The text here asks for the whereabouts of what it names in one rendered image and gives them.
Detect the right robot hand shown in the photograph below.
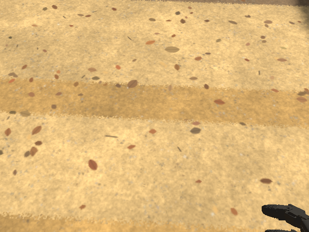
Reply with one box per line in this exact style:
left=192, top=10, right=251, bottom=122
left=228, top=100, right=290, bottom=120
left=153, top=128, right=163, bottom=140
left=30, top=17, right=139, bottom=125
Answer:
left=262, top=204, right=309, bottom=232

